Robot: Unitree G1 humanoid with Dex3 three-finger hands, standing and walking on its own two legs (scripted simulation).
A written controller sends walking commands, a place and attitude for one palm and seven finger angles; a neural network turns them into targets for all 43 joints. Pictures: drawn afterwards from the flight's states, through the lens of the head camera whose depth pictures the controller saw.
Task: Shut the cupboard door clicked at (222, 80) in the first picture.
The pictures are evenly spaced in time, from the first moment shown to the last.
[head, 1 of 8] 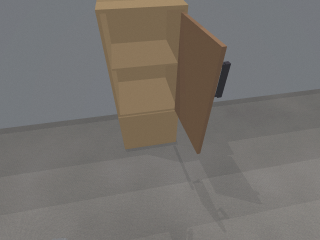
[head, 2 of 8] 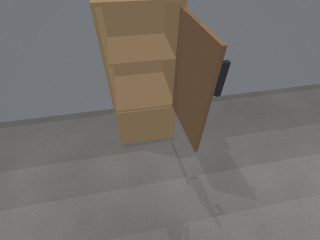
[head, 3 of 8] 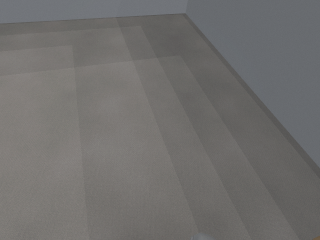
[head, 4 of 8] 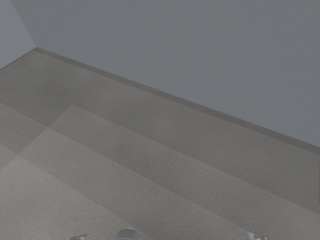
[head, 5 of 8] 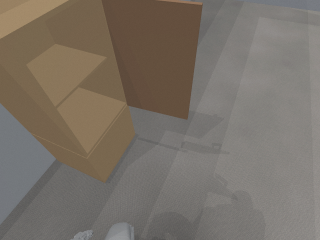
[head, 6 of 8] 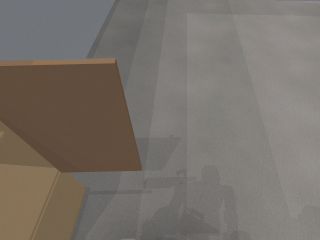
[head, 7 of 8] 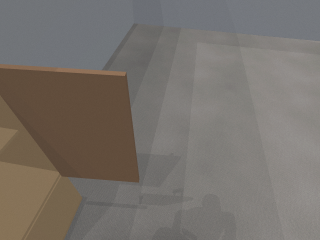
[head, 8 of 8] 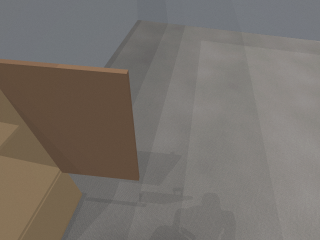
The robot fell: no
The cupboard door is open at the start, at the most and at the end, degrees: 96 96 96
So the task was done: no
